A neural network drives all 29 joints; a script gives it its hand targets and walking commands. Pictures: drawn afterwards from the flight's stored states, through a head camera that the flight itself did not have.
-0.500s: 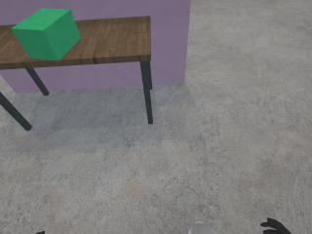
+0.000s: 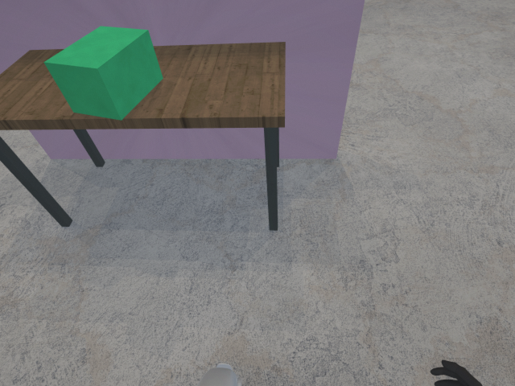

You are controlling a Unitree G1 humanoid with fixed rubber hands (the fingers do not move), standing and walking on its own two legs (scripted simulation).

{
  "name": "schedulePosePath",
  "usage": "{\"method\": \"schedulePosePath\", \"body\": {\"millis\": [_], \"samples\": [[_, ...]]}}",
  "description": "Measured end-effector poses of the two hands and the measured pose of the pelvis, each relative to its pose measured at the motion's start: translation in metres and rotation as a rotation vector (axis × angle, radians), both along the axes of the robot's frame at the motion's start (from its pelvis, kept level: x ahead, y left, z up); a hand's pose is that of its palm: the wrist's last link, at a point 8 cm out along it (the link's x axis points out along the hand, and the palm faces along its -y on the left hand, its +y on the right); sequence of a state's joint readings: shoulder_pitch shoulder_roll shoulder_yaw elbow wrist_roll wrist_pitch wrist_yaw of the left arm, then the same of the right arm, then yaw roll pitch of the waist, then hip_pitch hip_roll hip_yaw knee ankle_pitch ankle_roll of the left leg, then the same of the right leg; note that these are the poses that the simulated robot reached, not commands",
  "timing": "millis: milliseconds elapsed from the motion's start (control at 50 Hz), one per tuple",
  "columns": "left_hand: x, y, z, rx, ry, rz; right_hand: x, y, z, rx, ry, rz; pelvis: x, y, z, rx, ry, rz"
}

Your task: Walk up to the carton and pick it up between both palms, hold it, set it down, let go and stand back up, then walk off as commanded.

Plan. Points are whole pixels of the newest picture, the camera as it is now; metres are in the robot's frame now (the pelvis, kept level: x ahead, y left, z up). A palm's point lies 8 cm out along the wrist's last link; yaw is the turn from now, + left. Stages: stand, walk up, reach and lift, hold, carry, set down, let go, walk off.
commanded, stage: walk up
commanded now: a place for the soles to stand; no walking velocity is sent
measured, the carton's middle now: (110, 71) +1.04 +0.54 -0.01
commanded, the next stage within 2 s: none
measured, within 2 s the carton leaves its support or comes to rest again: neither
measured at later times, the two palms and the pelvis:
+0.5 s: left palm (20, 359) +0.18 +0.42 -0.07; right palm (415, 335) +0.23 -0.23 -0.09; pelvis +0.12 +0.08 +0.00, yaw +1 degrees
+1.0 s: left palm (12, 301) +0.28 +0.51 -0.09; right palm (346, 273) +0.34 -0.14 -0.09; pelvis +0.23 +0.17 -0.02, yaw +2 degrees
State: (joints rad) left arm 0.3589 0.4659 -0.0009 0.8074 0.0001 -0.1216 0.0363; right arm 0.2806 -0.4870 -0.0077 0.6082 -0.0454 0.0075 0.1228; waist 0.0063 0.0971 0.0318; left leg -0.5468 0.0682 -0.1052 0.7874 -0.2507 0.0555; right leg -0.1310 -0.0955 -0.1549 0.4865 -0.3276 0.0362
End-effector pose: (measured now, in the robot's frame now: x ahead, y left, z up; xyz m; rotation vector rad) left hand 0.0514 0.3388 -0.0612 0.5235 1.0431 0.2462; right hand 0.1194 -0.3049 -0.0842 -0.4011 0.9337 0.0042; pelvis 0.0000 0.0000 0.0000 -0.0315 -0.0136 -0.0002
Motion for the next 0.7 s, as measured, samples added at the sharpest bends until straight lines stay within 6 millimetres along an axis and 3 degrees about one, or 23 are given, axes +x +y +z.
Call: {"method": "schedulePosePath", "body": {"millis": [120,280,420,560,700], "samples": [[0.055,0.041,-0.034,-0.054,-0.001,-0.012,0.035,0.040,-0.002,-0.065,0.027,-0.008,0.039,0.047,-0.015,-0.008,0.009,0.010],[0.102,0.071,-0.016,-0.052,0.030,-0.040,0.058,0.064,0.020,-0.097,0.024,-0.068,0.075,0.078,0.005,-0.008,0.019,0.002],[0.121,0.082,-0.005,-0.016,0.041,-0.014,0.092,0.073,0.012,-0.060,0.011,-0.053,0.103,0.083,0.006,0.027,0.010,0.016],[0.125,0.077,-0.009,0.028,0.084,0.021,0.127,0.069,-0.016,-0.006,0.016,-0.044,0.136,0.072,-0.009,0.039,-0.003,0.017],[0.135,0.090,0.014,0.068,0.073,0.061,0.165,0.082,-0.012,0.015,0.003,-0.015,0.163,0.082,0.002,0.058,-0.025,0.020]]}}
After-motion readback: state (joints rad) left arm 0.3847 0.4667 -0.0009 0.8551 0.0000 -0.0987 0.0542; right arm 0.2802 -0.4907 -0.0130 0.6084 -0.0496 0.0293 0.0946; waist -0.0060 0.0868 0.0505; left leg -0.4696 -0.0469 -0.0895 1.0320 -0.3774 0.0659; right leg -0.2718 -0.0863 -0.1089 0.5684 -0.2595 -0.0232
